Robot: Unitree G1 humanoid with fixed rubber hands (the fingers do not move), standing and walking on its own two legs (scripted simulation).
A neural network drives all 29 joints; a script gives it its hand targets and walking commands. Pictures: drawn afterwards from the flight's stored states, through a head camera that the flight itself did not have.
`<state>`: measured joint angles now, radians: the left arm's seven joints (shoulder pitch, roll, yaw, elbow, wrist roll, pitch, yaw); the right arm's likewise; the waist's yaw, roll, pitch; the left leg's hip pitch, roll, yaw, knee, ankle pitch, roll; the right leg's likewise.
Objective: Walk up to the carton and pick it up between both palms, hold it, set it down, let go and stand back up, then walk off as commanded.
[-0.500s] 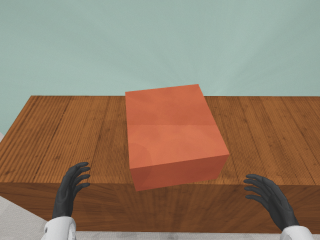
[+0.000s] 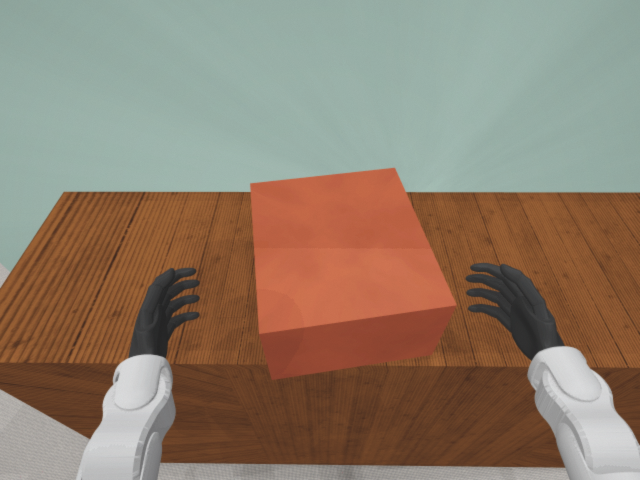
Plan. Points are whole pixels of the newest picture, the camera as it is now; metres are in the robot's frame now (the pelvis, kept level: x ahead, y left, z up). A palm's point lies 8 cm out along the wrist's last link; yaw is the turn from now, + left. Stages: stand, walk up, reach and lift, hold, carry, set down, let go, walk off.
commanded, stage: reach and lift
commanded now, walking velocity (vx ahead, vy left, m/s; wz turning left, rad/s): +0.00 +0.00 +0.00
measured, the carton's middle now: (337, 266) +0.43 -0.02 +0.00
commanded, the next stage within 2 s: none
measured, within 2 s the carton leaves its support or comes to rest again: neither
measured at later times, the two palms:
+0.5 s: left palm (157, 282) +0.33 +0.20 +0.11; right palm (515, 266) +0.35 -0.23 +0.10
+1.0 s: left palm (167, 226) +0.40 +0.19 +0.13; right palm (505, 205) +0.41 -0.22 +0.14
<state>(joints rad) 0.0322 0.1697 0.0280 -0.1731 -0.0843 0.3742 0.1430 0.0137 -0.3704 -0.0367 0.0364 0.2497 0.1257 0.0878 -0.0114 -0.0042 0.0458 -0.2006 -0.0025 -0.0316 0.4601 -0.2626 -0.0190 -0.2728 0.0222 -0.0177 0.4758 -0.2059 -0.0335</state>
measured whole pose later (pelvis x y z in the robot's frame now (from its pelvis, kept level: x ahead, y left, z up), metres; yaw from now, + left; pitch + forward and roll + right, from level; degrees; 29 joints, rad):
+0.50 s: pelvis +0.00 +0.00 +0.00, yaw +0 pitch +0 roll +1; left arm -0.32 0.20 0.07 0.05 -0.08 0.53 0.14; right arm -0.37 -0.37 -0.04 0.33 0.28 0.23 0.06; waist -0.01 0.00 0.05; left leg -0.20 0.00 -0.03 0.46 -0.26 -0.02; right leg -0.27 0.02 -0.02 0.48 -0.20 -0.03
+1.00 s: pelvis +0.00 +0.00 +0.00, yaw +0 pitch +1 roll +1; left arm -0.68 0.23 0.08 0.47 -0.08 0.49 0.14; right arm -0.75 -0.39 -0.04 0.71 0.28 0.24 0.07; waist 0.00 0.00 0.03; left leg -0.23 0.00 -0.03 0.46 -0.26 -0.02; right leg -0.30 0.02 -0.02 0.48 -0.20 -0.03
